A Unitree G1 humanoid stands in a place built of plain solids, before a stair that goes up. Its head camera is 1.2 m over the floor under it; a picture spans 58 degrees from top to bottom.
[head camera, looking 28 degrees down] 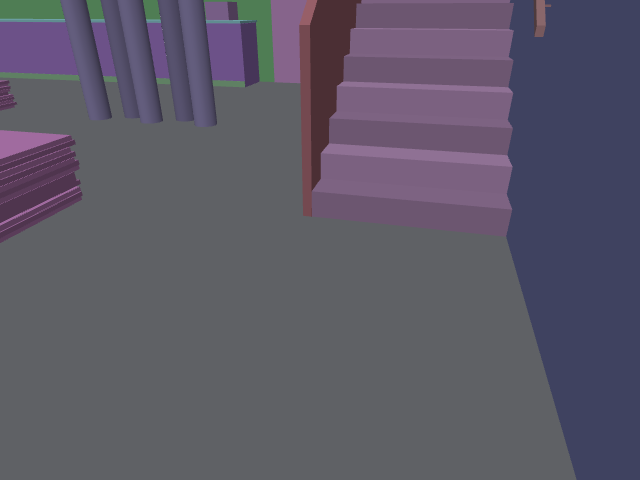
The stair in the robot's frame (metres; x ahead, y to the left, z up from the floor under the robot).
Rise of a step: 0.18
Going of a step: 0.24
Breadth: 1.20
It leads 14 degrees to the right of straight ahead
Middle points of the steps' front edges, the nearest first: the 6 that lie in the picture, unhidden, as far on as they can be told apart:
2.44 -0.53 0.18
2.68 -0.59 0.36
2.92 -0.65 0.53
3.15 -0.70 0.71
3.39 -0.76 0.89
3.63 -0.82 1.07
